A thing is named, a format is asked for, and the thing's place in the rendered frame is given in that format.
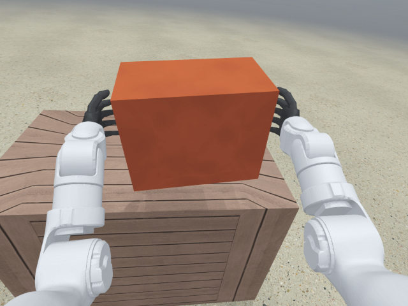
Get robot left forearm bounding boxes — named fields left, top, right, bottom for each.
left=35, top=122, right=106, bottom=291

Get right robot hand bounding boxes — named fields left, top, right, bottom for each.
left=270, top=87, right=300, bottom=136

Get right robot upper arm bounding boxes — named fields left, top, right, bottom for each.
left=303, top=214, right=408, bottom=306

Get left robot hand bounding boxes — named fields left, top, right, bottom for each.
left=82, top=89, right=119, bottom=137

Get robot right forearm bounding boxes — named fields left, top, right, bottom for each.
left=280, top=116, right=384, bottom=263

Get pedestal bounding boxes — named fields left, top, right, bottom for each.
left=0, top=110, right=299, bottom=306

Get carton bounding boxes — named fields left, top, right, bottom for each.
left=110, top=57, right=279, bottom=191

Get left robot upper arm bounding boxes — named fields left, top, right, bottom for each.
left=4, top=238, right=113, bottom=306

